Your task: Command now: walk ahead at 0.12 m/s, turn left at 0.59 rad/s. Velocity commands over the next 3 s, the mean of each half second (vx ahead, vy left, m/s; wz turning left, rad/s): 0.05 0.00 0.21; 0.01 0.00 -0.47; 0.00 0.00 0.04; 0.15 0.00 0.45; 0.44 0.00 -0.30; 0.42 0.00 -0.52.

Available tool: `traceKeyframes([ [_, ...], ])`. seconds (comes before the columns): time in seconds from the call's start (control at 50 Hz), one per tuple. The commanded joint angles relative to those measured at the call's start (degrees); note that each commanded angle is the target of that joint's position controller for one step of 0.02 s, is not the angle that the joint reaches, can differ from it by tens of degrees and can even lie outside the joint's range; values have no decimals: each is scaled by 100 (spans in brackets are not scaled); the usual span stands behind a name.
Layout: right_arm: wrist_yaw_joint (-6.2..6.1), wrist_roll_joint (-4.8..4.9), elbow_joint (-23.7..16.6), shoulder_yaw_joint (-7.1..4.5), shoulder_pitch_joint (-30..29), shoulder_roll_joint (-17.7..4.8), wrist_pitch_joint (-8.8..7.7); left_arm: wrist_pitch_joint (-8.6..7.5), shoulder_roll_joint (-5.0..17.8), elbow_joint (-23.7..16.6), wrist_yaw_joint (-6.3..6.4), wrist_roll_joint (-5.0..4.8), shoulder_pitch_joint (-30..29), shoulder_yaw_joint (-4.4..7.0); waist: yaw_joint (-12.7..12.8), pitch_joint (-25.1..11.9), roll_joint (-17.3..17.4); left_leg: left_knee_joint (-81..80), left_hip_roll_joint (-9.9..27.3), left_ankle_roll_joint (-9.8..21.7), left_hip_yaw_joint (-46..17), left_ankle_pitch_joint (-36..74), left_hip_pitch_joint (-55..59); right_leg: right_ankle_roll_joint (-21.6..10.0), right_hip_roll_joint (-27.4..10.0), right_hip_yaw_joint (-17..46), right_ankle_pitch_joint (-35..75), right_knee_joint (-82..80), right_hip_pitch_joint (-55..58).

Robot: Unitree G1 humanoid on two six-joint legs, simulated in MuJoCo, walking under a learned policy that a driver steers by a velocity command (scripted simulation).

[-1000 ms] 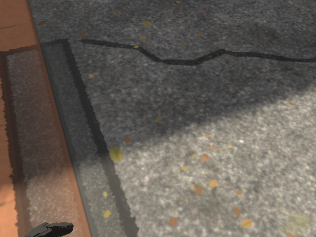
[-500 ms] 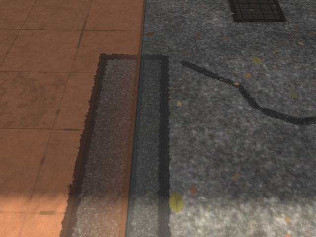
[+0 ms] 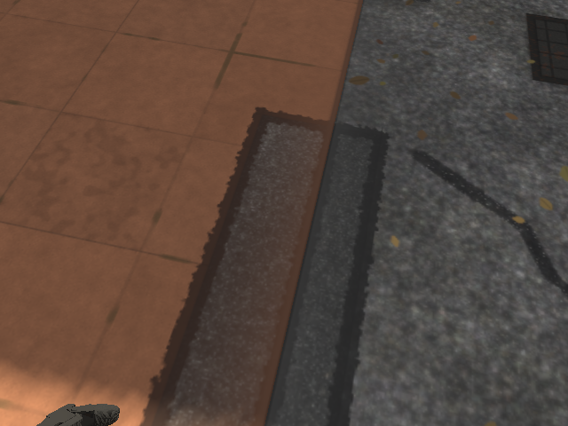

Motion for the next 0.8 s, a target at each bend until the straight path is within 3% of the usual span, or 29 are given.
traceKeyframes([
  [0.02, -62, -2, -403, -226, -102, -835, 17, -86, 646, -386, -40, -12, -72, 196, 152, -858, 871, 8, 1352, 628, -1350, 2534, 388, -73, 269, -45, -128, -549, 804],
  [0.06, -73, 18, -499, -198, -356, -760, 20, -161, 708, -339, -49, -5, 209, 255, 387, -790, 1004, 371, 1204, 459, -1625, 2100, 417, -264, 244, -73, 153, -1268, 1281],
  [0.08, -67, 6, -563, -153, -393, -617, 5, -208, 822, -320, -23, 48, 411, 293, 481, -894, 867, 805, 929, 243, -1522, 1613, 197, -460, -99, 58, 1040, -1680, 1943],
  [0.1, -61, -103, -659, -51, -212, -289, -21, -198, 1163, -359, 44, 145, 640, 355, 405, -1348, -47, 2081, 399, -70, -866, -45, -446, -911, -1262, 1006, 2794, -1591, 3046],
  [0.12, -53, -30, -689, -37, 632, -275, -7, -80, 1283, -252, 52, 257, 774, 377, -37, -1687, -1503, 3195, -268, -420, -287, -2959, -1726, -2093, -2455, 2700, 3660, -1611, 4031],
  [0.14, -38, -42, -499, -164, 827, -852, 16, -25, 959, -328, 51, 83, 693, 333, 45, -1638, -1145, 4111, 233, -652, -219, -2654, -2089, -2287, -2559, 2984, 2603, -1723, 3847],
  [0.16, -46, 18, -451, -268, 382, -1129, 98, 12, 629, -429, 72, 62, 550, 241, 223, -1274, -675, 4508, 413, -764, -105, -2160, -2175, -2033, -2118, 2136, 1948, -1699, 3481],
  [0.18, -86, 10, -423, -262, 141, -1027, 194, 69, 537, -444, 68, 78, 406, 191, 239, -1085, -375, 4570, 463, -835, -15, -1826, -2082, -1817, -1701, 1636, 1385, -1781, 3060],
  [0.22, -86, -42, -491, -156, -10, -651, 282, 152, 558, -394, 64, 60, 187, 143, 169, -737, -444, 4272, 490, -896, 48, -1496, -1622, -1722, -1292, 1083, 865, -2052, 2238],
  [0.26, -46, -82, -431, 5, 114, -199, 238, 170, 396, -317, 19, 76, 37, 82, 46, -769, -625, 3031, 568, -894, 362, -1416, -938, -1596, -883, 521, 755, -2125, 1931],
  [0.3, -5, -162, -420, 100, -101, -14, 160, 186, 445, -234, -46, 11, 141, 101, 214, -842, -886, 1728, 655, -885, 568, -1346, -439, -1620, -779, 498, 716, -2068, 2047],
  [0.32, 8, -141, -397, 69, -166, -125, 138, 205, 600, -195, -63, -25, 279, 149, 297, -869, -945, 1286, 615, -876, 602, -1072, -305, -1675, -833, 658, 601, -2007, 2174],
  [0.36, 19, -94, -268, -8, -20, -308, 118, 243, 821, -188, -71, -99, 342, 200, 195, -850, -842, 179, 499, -737, 718, -100, 205, -1635, -875, 884, 231, -1883, 2100],
  [0.38, 18, -103, -243, -34, -2, -385, 112, 251, 843, -171, -61, -143, 435, 201, 166, -795, -776, -268, 480, -587, 723, 184, 510, -1491, -829, 981, -77, -1886, 1901],
  [0.4, -5, -154, -304, -69, -38, -580, 104, 229, 813, -147, -59, -161, 538, 186, 181, -807, -594, -278, 783, -387, 460, 399, 922, -1228, -764, 1015, -491, -1836, 1516],
  [0.42, -49, -253, -363, -127, -8, -874, 109, 185, 634, -225, -78, -108, 476, 134, 210, -823, 14, -244, 1406, -83, -34, 541, 1137, -927, -502, 724, -835, -1448, 1036],
  [0.44, -37, -272, -218, -207, -33, -1003, 124, 155, 472, -306, -83, -129, 431, 114, 347, -707, 1161, -456, 1751, 281, -343, 126, 575, -633, 129, -176, -1494, -922, 1013],
  [0.46, -28, -275, -346, -154, -285, -770, 98, 158, 611, -275, -71, -99, 375, 150, 255, -478, 1307, -784, 2018, 485, -614, 91, 294, -468, 255, -408, -1530, -402, 1012],
  [0.5, -94, -243, -437, -158, -538, -713, 21, 221, 676, -211, -47, -114, 498, 245, 243, -358, 1388, -702, 2327, 662, -712, 1141, 370, -395, 207, -571, -2035, 686, 702],
  [0.54, -135, -161, -385, -154, -472, -678, -73, 325, 622, -251, -61, -131, 595, 289, 219, -369, 1179, -465, 2630, 848, -666, 2713, 725, -320, -4, -419, -2559, 1551, 241],
  [0.58, -133, -97, -352, -186, -574, -701, -61, 399, 432, -287, -96, -174, 639, 238, 230, -429, 1014, -305, 2492, 764, -261, 3206, 879, -246, -87, -558, -2404, 1407, 288],
  [0.62, -125, -73, -330, -229, -638, -779, 12, 435, 379, -382, -157, -194, 550, 206, 161, -534, 1110, -201, 2372, 677, 65, 3282, 858, -222, -48, -803, -2064, 902, 682],
  [0.66, -121, -18, -286, -259, -627, -841, 67, 469, 457, -451, -232, -211, 611, 239, 182, -624, 1168, 0, 2345, 585, 253, 3101, 865, -289, 60, -1011, -1657, 228, 1093],
  [0.7, -114, 79, -219, -248, -620, -795, 48, 493, 547, -378, -233, -164, 960, 315, 389, -706, 987, 558, 2171, 249, 603, 2460, 503, -518, 295, -1159, -612, -944, 1968],
  [0.72, -80, 15, -105, -218, -270, -631, -3, 487, 849, -411, -164, -131, 1104, 420, 378, -820, 252, 1459, 1818, -198, 1052, 1398, -118, -773, 17, -447, 759, -1435, 2778],
  [0.74, -49, -342, -387, -62, -319, -205, -44, 469, 1723, -571, -67, -79, 1221, 595, 237, -873, -1659, 3303, 952, -898, 1454, -2090, -1938, -1726, -1695, 1970, 3585, -1476, 3777],
  [0.76, -83, -238, -529, -91, -898, -378, -89, 354, 1510, -608, -146, 122, 1527, 494, 754, -1379, -1205, 4236, 625, -906, 462, -2879, -2287, -2665, -2221, 2708, 3538, -1703, 3603],
  [0.78, -99, -93, -517, -147, -1029, -571, -73, 246, 1374, -616, -174, 127, 1326, 447, 672, -1071, -630, 4605, 753, -852, 296, -2537, -2464, -2567, -1969, 2245, 3072, -1727, 3496],
  [0.8, -133, -79, -449, -171, -997, -613, -50, 199, 1238, -610, -133, 14, 1052, 425, 528, -857, -366, 4505, 850, -805, 283, -2028, -2545, -2243, -1644, 1827, 2537, -1693, 3353],
])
